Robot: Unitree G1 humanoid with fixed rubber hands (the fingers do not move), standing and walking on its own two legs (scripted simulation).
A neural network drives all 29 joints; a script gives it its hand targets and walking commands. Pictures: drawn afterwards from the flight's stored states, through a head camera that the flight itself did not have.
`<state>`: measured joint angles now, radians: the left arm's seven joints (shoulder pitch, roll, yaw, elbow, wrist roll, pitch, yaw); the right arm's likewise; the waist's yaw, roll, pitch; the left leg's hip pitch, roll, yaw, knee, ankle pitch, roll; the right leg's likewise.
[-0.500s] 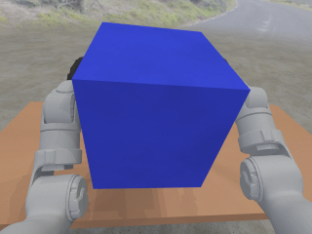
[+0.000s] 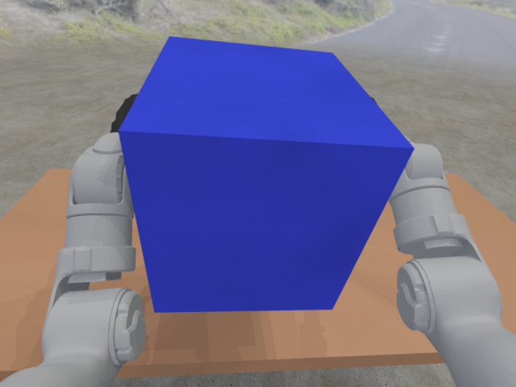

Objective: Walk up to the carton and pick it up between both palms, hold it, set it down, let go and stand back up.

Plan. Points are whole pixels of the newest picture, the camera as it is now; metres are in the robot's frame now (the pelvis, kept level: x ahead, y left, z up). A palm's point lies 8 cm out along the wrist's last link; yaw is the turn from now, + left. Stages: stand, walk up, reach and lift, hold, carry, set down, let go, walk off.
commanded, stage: hold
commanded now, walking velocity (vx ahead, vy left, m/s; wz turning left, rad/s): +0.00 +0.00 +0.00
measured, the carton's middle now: (250, 172) +0.36 +0.01 +0.23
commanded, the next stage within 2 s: none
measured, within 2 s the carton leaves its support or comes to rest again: neither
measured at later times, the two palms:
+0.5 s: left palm (124, 144) +0.36 +0.18 +0.28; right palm (370, 139) +0.37 -0.17 +0.29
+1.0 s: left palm (124, 144) +0.36 +0.18 +0.28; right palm (370, 139) +0.37 -0.17 +0.29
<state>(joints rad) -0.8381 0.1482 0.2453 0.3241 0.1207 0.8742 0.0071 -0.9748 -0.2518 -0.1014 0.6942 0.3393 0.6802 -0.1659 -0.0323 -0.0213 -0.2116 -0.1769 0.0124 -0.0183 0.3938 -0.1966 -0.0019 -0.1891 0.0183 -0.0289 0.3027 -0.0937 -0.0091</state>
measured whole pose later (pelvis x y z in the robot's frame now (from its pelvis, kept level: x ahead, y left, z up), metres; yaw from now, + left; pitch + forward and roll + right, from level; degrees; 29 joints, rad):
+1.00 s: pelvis +0.00 +0.00 +0.00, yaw +0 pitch -1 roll -1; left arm -0.84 0.15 0.25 0.32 0.12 0.87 0.01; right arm -0.98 -0.25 -0.10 0.69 0.34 0.68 -0.17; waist -0.03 -0.02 -0.21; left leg -0.18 0.01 -0.02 0.39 -0.20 0.00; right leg -0.19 0.02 -0.03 0.30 -0.09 -0.01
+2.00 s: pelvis +0.00 +0.00 +0.00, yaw +0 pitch -1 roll -1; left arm -0.84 0.15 0.25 0.32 0.12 0.87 0.01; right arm -0.98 -0.25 -0.10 0.69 0.34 0.69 -0.17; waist -0.03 -0.02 -0.20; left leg -0.18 0.01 -0.02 0.39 -0.20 0.00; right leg -0.19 0.02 -0.03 0.30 -0.09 -0.01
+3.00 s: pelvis +0.00 +0.00 +0.00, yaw +0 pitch -1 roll -1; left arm -0.85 0.15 0.25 0.32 0.13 0.88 0.00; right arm -0.98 -0.25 -0.10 0.69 0.34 0.69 -0.17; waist -0.03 -0.02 -0.22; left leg -0.18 0.01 -0.02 0.39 -0.19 0.00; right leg -0.19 0.02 -0.03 0.30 -0.09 -0.01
